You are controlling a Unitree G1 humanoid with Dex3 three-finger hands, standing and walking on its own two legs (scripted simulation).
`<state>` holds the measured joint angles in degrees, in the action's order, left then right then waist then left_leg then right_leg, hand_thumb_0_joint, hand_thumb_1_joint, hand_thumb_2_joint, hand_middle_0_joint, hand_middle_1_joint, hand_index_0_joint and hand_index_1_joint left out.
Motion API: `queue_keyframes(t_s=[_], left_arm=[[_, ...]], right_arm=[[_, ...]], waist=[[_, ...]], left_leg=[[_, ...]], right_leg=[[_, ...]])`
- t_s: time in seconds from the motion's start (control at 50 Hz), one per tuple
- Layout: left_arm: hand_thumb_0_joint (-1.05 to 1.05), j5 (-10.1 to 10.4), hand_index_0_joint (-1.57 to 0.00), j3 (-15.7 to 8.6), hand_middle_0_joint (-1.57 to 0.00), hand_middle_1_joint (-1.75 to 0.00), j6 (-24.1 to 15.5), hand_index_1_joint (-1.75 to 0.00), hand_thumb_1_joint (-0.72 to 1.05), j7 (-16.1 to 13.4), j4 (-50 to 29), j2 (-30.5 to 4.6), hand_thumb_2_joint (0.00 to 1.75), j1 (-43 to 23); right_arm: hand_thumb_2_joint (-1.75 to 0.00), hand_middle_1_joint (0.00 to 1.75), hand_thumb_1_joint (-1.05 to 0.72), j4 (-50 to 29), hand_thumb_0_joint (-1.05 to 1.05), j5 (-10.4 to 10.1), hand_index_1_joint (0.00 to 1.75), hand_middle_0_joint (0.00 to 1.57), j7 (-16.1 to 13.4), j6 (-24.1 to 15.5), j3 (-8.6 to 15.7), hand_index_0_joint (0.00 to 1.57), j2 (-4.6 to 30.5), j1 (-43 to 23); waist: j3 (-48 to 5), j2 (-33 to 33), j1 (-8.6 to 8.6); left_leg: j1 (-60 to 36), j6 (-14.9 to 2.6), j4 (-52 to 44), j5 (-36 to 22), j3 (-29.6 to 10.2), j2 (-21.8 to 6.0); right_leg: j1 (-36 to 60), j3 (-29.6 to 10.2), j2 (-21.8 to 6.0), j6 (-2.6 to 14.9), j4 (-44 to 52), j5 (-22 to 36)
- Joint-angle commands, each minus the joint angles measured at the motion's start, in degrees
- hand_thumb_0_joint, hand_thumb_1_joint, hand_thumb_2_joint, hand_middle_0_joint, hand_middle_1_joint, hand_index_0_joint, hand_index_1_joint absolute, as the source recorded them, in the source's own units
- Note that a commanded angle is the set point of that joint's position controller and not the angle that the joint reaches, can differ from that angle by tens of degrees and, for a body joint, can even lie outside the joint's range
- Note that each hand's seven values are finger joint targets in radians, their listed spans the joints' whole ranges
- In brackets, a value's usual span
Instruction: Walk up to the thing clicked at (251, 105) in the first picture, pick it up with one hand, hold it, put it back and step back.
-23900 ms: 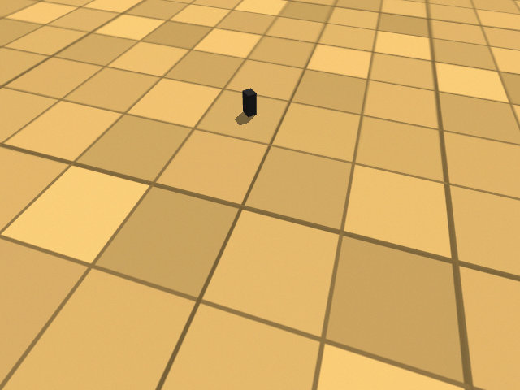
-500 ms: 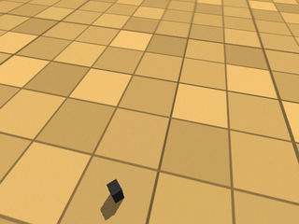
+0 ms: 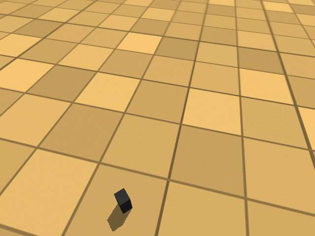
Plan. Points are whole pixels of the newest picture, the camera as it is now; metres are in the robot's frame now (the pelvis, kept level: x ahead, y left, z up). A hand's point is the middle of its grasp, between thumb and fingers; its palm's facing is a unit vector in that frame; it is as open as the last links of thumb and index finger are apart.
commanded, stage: stand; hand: left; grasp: from the side
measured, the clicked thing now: (123, 201) +0.44 +0.21 -0.70
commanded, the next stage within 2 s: go down in 0.70 s
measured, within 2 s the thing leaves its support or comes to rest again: neither
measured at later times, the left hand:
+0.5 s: hand out of the picture +0.06 +0.26 -0.16, palm faces -0.03 -0.94 -0.34, open 7.4 cm
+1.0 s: hand out of the picture +0.14 +0.26 -0.17, palm faces +0.05 -0.95 -0.32, open 10.1 cm
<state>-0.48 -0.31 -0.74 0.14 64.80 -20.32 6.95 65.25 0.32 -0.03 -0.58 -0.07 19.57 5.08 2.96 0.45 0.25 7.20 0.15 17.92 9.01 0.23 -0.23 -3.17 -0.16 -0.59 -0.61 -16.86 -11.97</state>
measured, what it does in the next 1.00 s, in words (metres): stands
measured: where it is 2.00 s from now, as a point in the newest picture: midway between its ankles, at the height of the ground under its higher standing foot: outside the picture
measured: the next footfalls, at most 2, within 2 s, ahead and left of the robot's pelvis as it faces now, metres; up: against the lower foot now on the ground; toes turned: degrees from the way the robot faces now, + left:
none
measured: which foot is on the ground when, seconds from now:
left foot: down 0.00-1.00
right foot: down 0.00-1.00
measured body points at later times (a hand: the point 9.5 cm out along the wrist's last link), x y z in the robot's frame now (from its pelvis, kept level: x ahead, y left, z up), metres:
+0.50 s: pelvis -0.01 +0.01 +0.00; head +0.00 +0.01 +0.45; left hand +0.06 +0.31 -0.14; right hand +0.06 -0.30 -0.13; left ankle +0.01 +0.12 -0.75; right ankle -0.03 -0.13 -0.75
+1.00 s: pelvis -0.02 +0.00 -0.02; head +0.04 +0.02 +0.43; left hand +0.13 +0.31 -0.14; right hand +0.08 -0.27 -0.14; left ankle +0.01 +0.12 -0.75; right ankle -0.03 -0.12 -0.75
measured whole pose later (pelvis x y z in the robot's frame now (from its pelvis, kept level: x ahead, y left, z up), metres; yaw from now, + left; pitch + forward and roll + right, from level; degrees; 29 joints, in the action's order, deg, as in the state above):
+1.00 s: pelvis -0.02 +0.00 -0.02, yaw +1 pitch +5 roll -1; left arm -1.8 -7.5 -1.5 0.9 61.6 -19.8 -3.0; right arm 49.0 -2.2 -2.1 -3.1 0.2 15.7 10.7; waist 2.2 0.8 1.1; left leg 23.1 -0.3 31.1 12.8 -0.6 -0.2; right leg -18.8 0.6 -0.5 -0.7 -30.1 -16.2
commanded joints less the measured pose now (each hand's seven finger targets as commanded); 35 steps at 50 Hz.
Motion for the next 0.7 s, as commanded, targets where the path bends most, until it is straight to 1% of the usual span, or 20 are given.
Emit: queue_keyframes(t_s=[0.0,0.02,0.04,0.08,0.16,0.18,0.22,0.26,0.32,0.36,0.38,0.42,0.44,0.46,0.48,0.54,0.58,0.62,0.66,0.68], left_arm=[[0.0,-0.05,-0.2,-2.12,-0.2,-0.3,-1.09,-0.3,0.9,-0.8,-3.47,-12.06,0.9,-1.56],[0.0,-0.01,-0.2,-2.02,-0.2,-0.3,-1.14,-0.3,0.9,-0.76,-3.42,-12.09,0.9,-1.53],[0.0,0.08,-0.2,-1.89,-0.2,-0.3,-1.19,-0.3,0.9,-0.71,-3.35,-11.73,0.9,-1.07],[0.0,0.09,-0.2,-2.02,-0.2,-0.3,-1.05,-0.3,0.9,-0.68,-3.59,-12.02,0.9,-1.69],[0.0,-0.06,-0.2,-2.03,-0.2,-0.3,-1.03,-0.3,0.9,-0.78,-3.58,-12.25,0.9,-1.29],[0.0,-0.05,-0.2,-1.91,-0.2,-0.3,-1.08,-0.3,0.9,-0.77,-3.54,-12.01,0.9,-1.07],[0.0,0.05,-0.2,-1.95,-0.2,-0.3,-1.02,-0.3,0.9,-0.72,-3.56,-12.25,0.9,-1.08],[0.0,-0.09,-0.2,-2.05,-0.2,-0.3,-0.98,-0.3,0.9,-0.73,-3.81,-12.37,0.9,-1.6],[0.0,-0.1,-0.2,-1.93,-0.2,-0.3,-0.91,-0.3,0.9,-0.69,-3.77,-12.1,0.9,-1.28],[0.0,-0.16,-0.2,-1.92,-0.2,-0.3,-0.99,-0.3,0.9,-0.68,-3.95,-12.06,0.9,-1.14],[0.0,-0.01,-0.2,-1.82,-0.2,-0.3,-1.08,-0.3,0.9,-0.7,-3.81,-12.04,0.9,-1.06],[0.0,-0.08,-0.2,-1.98,-0.2,-0.3,-1.01,-0.3,0.9,-0.69,-3.76,-12.2,0.9,-1.25],[0.0,-0.01,-0.2,-1.9,-0.2,-0.3,-0.96,-0.3,0.9,-0.67,-3.88,-12.33,0.9,-1.24],[0.0,-0.06,-0.2,-1.74,-0.2,-0.3,-0.98,-0.3,0.9,-0.64,-3.76,-11.79,0.9,-0.64],[0.0,-0.15,-0.2,-1.88,-0.2,-0.3,-0.99,-0.3,0.9,-0.64,-3.86,-12.06,0.9,-0.8],[0.0,-0.04,-0.2,-1.93,-0.2,-0.3,-0.99,-0.3,0.9,-0.65,-4.01,-12.24,0.9,-1.24],[0.0,-0.05,-0.2,-1.93,-0.2,-0.3,-0.91,-0.3,0.9,-0.67,-3.91,-12.28,0.9,-0.84],[0.0,-0.11,-0.2,-1.83,-0.2,-0.3,-0.87,-0.3,0.9,-0.66,-3.76,-11.88,0.9,-0.69],[0.0,-0.01,-0.2,-1.89,-0.2,-0.3,-0.93,-0.3,0.9,-0.66,-3.87,-12.2,0.9,-0.74],[0.0,-0.11,-0.2,-1.89,-0.2,-0.3,-0.84,-0.3,0.9,-0.59,-3.92,-11.98,0.9,-0.32]], right_arm=[[-0.9,0.3,-0.9,-3.35,0.0,0.07,0.3,0.2,-0.48,-1.29,2.28,0.2,12.64,-2.42],[-0.9,0.3,-0.9,-3.4,0.0,0.08,0.3,0.2,-0.49,-1.35,2.22,0.2,12.44,-2.31],[-0.9,0.3,-0.9,-3.33,0.0,-0.02,0.3,0.2,-0.48,-1.35,2.14,0.2,12.63,-2.4],[-0.9,0.3,-0.9,-3.14,0.0,0.16,0.3,0.2,-0.51,-1.41,2.12,0.2,12.67,-1.82],[-0.9,0.3,-0.9,-3.28,0.0,0.15,0.3,0.2,-0.46,-1.28,2.27,0.2,12.68,-2.38],[-0.9,0.3,-0.9,-3.29,0.0,0.04,0.3,0.2,-0.44,-1.31,2.24,0.2,12.61,-2.17],[-0.9,0.3,-0.9,-3.02,0.0,0.11,0.3,0.2,-0.43,-1.31,2.16,0.2,12.6,-1.85],[-0.9,0.3,-0.9,-3.13,0.0,0.23,0.3,0.2,-0.42,-1.32,2.23,0.2,12.47,-1.71],[-0.9,0.3,-0.9,-3.21,0.0,0.19,0.3,0.2,-0.42,-1.29,2.38,0.2,12.82,-1.99],[-0.9,0.3,-0.9,-3.23,0.0,0.13,0.3,0.2,-0.4,-1.37,2.52,0.2,13.15,-1.75],[-0.9,0.3,-0.9,-3.01,0.0,0.15,0.3,0.2,-0.32,-1.4,2.26,0.2,12.52,-1.46],[-0.9,0.3,-0.9,-3.02,0.0,0.15,0.3,0.2,-0.41,-1.31,2.44,0.2,12.79,-1.18],[-0.9,0.3,-0.9,-3.06,0.0,0.2,0.3,0.2,-0.34,-1.32,2.3,0.2,12.5,-1.42],[-0.9,0.3,-0.9,-3.01,0.0,0.08,0.3,0.2,-0.32,-1.29,2.4,0.2,12.82,-1.87],[-0.9,0.3,-0.9,-3.08,0.0,0.12,0.3,0.2,-0.33,-1.31,2.47,0.2,12.96,-1.27],[-0.9,0.3,-0.9,-3.07,0.0,0.11,0.3,0.2,-0.34,-1.47,2.31,0.2,12.69,-1.42],[-0.9,0.3,-0.9,-2.96,0.0,0.13,0.3,0.2,-0.37,-1.37,2.33,0.2,12.65,-1.49],[-0.9,0.3,-0.9,-2.99,0.0,0.14,0.3,0.2,-0.4,-1.35,2.4,0.2,12.95,-1.33],[-0.9,0.3,-0.9,-2.91,0.0,0.15,0.3,0.2,-0.34,-1.43,2.24,0.2,12.65,-0.88],[-0.9,0.3,-0.9,-2.95,0.0,0.16,0.3,0.2,-0.41,-1.44,2.43,0.2,13.19,-0.9]], waist=[[-5.53,-0.26,-0.25],[-5.3,0.14,-0.1],[-4.9,-0.74,-0.26],[-4.4,-1.34,-0.02],[-4.77,-0.4,-0.36],[-4.22,-0.34,-0.18],[-3.29,-0.53,-0.18],[-3.88,-0.56,-0.07],[-3.95,-0.71,-0.23],[-5.02,-1.37,-0.22],[-3.22,-0.66,-0.07],[-3.64,-0.89,0.16],[-3.4,-0.61,-0.1],[-3.18,-1.12,-0.28],[-4.46,-0.97,-0.11],[-4.19,-0.88,0.0],[-3.8,-0.95,-0.15],[-3.57,-1.21,-0.08],[-3.49,-0.49,-0.06],[-3.74,-1.3,-0.17]], left_leg=[[-3.9,-1.4,-1.36,-11.82,-5.44,-7.65],[-3.96,-1.23,-1.39,-12.34,-5.33,-7.5],[-4.03,-1.31,-1.39,-11.65,-5.26,-7.43],[-3.2,-1.14,-2.14,-9.41,-5.22,-7.23],[-3.26,-1.38,-1.8,-10.46,-5.62,-7.43],[-3.08,-1.21,-1.98,-10.34,-5.62,-7.28],[-2.68,-1.07,-2.57,-8.44,-5.63,-7.16],[-2.21,-1.2,-2.59,-7.24,-5.6,-7.21],[-2.48,-1.26,-2.58,-7.59,-5.77,-7.32],[-3.02,-1.43,-2.14,-8.7,-5.57,-7.3],[-1.51,-1.12,-2.54,-8.38,-5.86,-7.03],[-2.23,-1.38,-2.6,-6.15,-5.68,-7.08],[-2.2,-1.29,-2.72,-7.48,-5.95,-7.26],[-2.28,-1.28,-2.71,-6.85,-6.06,-7.17],[-2.48,-1.46,-2.54,-6.66,-5.91,-7.19],[-2.88,-1.24,-2.47,-8.38,-5.9,-7.16],[-2.48,-1.32,-2.8,-7.04,-5.98,-7.07],[-2.4,-1.41,-2.83,-7.21,-5.98,-7.11],[-2.29,-1.35,-2.77,-8.19,-6.0,-7.18],[-2.7,-1.36,-2.76,-6.71,-5.76,-7.06]], right_leg=[[-1.47,-4.3,-7.11,1.57,1.97,10.58],[-1.79,-4.54,-7.12,1.55,2.0,11.37],[-2.23,-4.65,-7.14,1.43,2.44,10.77],[-2.28,-4.77,-7.06,1.51,2.53,8.57],[-1.83,-4.41,-7.0,1.62,2.43,9.11],[-2.23,-4.49,-6.99,1.48,2.49,8.97],[-3.08,-4.65,-6.87,1.49,2.99,7.05],[-2.59,-4.58,-6.96,1.63,2.86,6.09],[-2.65,-4.67,-6.96,1.71,2.77,5.72],[-2.09,-4.7,-7.12,1.69,2.61,7.32],[-2.52,-4.59,-6.99,1.55,2.96,7.02],[-2.84,-4.83,-7.11,1.6,2.85,5.44],[-2.98,-4.58,-6.98,1.73,2.54,5.44],[-3.5,-4.6,-6.91,1.61,3.08,5.18],[-2.37,-4.54,-6.98,1.63,2.82,5.33],[-2.66,-4.78,-7.02,1.71,2.54,6.66],[-3.05,-4.54,-6.87,1.64,2.66,5.4],[-3.2,-4.6,-6.84,1.72,2.56,5.47],[-2.78,-4.74,-7.05,1.76,2.42,6.01],[-3.42,-4.68,-6.91,1.7,2.56,5.22]])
